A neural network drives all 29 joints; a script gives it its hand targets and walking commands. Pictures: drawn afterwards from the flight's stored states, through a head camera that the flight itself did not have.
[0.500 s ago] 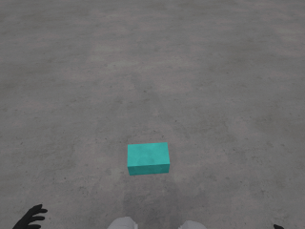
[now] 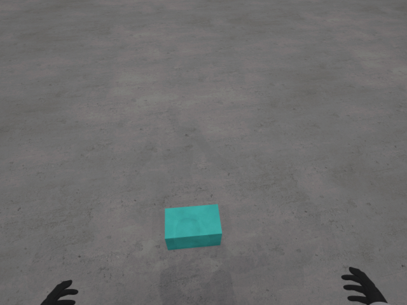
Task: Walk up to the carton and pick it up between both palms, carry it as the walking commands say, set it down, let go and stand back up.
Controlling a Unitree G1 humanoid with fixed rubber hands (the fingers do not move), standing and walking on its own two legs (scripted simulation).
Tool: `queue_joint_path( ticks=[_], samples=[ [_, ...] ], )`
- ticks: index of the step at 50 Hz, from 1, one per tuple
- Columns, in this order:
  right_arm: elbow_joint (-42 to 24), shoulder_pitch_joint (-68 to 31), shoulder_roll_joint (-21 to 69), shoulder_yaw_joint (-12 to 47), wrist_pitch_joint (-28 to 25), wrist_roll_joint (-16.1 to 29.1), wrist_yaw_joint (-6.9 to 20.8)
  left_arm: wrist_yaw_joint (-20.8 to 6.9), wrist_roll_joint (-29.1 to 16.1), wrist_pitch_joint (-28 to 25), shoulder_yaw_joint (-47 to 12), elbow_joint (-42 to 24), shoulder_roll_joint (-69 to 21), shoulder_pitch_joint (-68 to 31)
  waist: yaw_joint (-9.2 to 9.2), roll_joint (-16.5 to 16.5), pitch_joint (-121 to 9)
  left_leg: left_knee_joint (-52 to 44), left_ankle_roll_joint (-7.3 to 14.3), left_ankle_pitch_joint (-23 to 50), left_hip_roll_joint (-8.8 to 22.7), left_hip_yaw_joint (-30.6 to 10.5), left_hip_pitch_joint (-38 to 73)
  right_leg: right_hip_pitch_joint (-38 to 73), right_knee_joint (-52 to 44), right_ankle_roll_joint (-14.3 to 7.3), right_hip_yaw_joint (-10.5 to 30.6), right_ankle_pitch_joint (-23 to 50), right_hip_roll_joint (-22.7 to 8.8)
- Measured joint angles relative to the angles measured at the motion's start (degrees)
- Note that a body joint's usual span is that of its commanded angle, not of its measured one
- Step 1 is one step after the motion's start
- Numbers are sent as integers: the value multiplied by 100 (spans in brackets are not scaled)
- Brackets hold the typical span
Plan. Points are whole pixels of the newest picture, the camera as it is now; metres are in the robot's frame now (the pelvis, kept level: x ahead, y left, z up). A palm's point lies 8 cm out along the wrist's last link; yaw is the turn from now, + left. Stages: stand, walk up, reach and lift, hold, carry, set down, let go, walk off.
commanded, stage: walk up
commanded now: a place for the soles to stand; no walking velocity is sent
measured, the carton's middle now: (192, 227) +0.56 +0.08 -0.70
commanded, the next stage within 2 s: none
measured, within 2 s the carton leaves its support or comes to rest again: neither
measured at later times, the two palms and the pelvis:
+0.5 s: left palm (31, 281) +0.16 +0.37 -0.09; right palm out of the picture +0.14 -0.32 -0.07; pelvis +0.08 +0.03 +0.00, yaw +6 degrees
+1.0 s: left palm (59, 262) +0.21 +0.34 -0.11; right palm (335, 232) +0.31 -0.30 -0.10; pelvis +0.15 +0.01 -0.01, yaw +11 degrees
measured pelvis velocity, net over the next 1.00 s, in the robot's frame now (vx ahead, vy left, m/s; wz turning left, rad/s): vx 0.15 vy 0.01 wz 0.19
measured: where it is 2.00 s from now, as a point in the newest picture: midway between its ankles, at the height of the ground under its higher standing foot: outside the picture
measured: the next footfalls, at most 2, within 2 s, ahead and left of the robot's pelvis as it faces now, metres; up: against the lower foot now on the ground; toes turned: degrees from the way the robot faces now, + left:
right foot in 0.66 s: +0.27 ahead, -0.10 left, +0.00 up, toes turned +16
left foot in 0.82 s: +0.15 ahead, +0.14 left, +0.00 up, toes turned +12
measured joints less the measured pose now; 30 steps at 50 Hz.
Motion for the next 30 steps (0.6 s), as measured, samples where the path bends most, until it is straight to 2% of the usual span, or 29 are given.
queue_joint_path(
  ticks=[4,8,12,14,16,17,19,21,26,30],
  samples=[
    [136,38,16,-35,24,-15,54,-34,28,-9,31,93,-33,-73,-57,36,-30,-304,29,91,-19,-2,164,156,-282,-35,-18,97,-7],
    [-39,494,-99,-202,42,-102,234,-126,132,-141,208,-244,78,174,-149,91,-183,203,279,-798,-95,-219,-12,115,57,-222,-125,-621,-19],
    [-253,913,-246,-334,39,-129,337,-148,208,-212,386,-546,296,470,-171,99,-162,972,297,-1010,-182,-356,-436,250,33,-221,-306,-264,-134],
    [-365,1075,-277,-387,-7,-129,382,-178,215,-186,447,-652,422,604,-148,77,-129,787,287,-937,-160,-329,-506,326,102,-163,-385,-434,-207],
    [-485,1233,-287,-456,-101,-163,373,-205,206,-123,482,-745,551,705,-119,-43,-98,526,256,-379,-253,-246,-437,206,581,-255,-359,-904,-348],
    [-567,1337,-306,-493,-158,-189,350,-203,183,-89,490,-788,557,732,-118,-61,-100,548,262,-91,-303,-245,-455,-13,1132,-310,-251,-1214,-327],
    [-724,1541,-294,-513,-230,-152,281,-180,165,-55,485,-887,529,749,-155,-109,-75,555,284,-131,-365,-253,-397,-561,2322,-301,11,-1275,-191],
    [-876,1730,-247,-486,-263,-116,218,-181,145,-69,490,-1011,488,751,-230,-188,-20,371,297,-212,-419,-287,-212,-953,2809,-237,61,-1106,-182],
    [-1187,2076,-227,-427,-299,-124,135,-254,157,-53,480,-1314,286,636,-409,-187,118,83,252,-254,-382,-384,121,-1444,2065,-109,-135,-716,-326],
    [-1289,2123,-230,-347,-216,-70,46,-207,136,-42,438,-1490,139,335,-484,-120,282,391,136,-543,-294,-490,115,-1413,1216,-229,-277,-121,-246]
  ],
)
